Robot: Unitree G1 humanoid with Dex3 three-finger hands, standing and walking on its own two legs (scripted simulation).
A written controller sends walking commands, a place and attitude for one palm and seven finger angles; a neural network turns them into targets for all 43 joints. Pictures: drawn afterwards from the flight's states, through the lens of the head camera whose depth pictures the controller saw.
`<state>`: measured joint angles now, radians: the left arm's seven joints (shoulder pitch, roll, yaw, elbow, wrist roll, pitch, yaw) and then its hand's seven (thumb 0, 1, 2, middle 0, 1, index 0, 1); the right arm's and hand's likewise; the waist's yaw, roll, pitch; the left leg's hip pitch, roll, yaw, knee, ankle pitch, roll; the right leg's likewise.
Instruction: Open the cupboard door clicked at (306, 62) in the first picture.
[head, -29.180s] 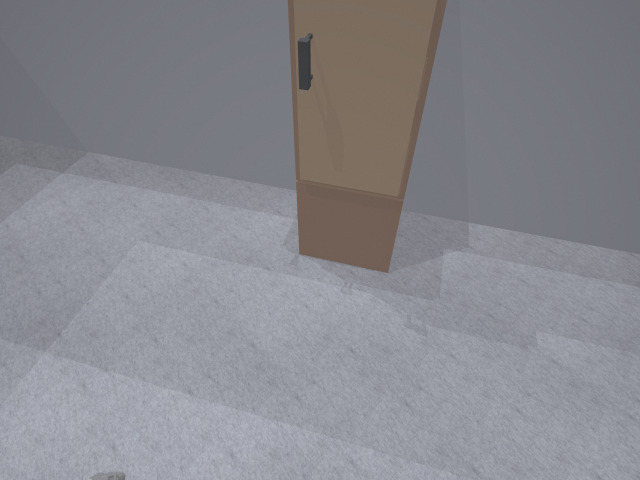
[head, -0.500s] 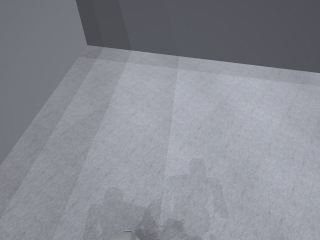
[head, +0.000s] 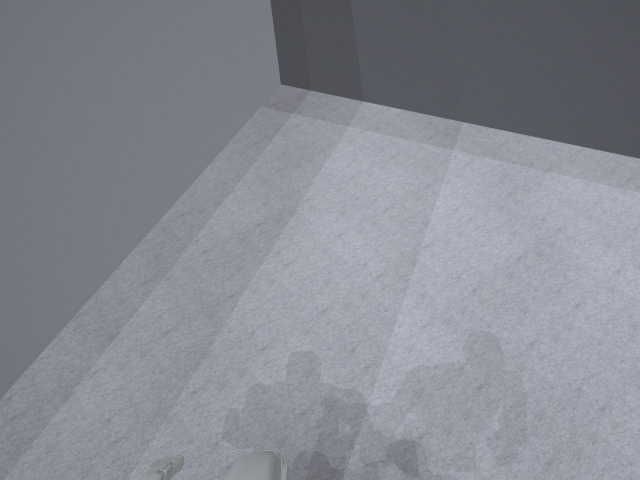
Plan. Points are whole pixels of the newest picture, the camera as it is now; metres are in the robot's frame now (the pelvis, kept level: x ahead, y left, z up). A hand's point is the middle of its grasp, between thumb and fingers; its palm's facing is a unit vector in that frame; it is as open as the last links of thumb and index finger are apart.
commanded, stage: turn to face it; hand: left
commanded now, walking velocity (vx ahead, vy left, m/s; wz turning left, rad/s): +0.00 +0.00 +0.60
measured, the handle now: out of the picture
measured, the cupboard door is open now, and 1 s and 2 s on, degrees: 48 48 48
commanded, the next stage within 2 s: none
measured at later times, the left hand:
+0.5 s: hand out of the picture +0.07 +0.23 -0.16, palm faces +0.32 -0.90 -0.29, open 7.3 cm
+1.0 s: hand out of the picture -0.02 +0.19 -0.19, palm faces +0.60 -0.76 -0.24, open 7.3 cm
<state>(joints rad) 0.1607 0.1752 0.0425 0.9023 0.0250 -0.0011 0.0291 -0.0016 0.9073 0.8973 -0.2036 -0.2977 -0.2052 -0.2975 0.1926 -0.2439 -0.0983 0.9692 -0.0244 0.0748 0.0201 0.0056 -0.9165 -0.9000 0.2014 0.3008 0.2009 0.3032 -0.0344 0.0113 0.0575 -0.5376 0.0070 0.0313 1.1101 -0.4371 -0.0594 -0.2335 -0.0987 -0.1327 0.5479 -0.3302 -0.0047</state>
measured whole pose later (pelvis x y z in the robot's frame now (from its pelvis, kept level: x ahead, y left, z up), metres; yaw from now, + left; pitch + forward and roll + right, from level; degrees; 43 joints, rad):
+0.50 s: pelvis +0.05 -0.01 -0.01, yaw +18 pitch +2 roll +0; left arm 0.17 0.25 0.07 0.88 0.02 0.04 0.01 0.00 0.91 0.90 -0.20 -0.30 -0.20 -0.30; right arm 0.14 -0.23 -0.07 0.91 -0.03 0.05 0.02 0.00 -0.91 -0.90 0.20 0.30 0.20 0.30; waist 0.00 0.02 0.09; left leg -0.32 0.01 -0.04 0.56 -0.27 -0.02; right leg -0.41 -0.07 -0.03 0.80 -0.41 0.08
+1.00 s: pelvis +0.07 -0.01 -0.02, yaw +37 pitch +0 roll +0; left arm 0.21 0.25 0.07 0.93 0.02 0.06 0.02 0.00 0.91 0.90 -0.21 -0.30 -0.21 -0.30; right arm 0.10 -0.22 -0.06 0.89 -0.02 0.03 0.02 0.00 -0.91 -0.90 0.20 0.30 0.20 0.30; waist 0.01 -0.06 0.12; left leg -0.34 -0.01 0.09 0.65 -0.32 0.06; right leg -0.41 -0.15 -0.11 1.07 -0.53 0.08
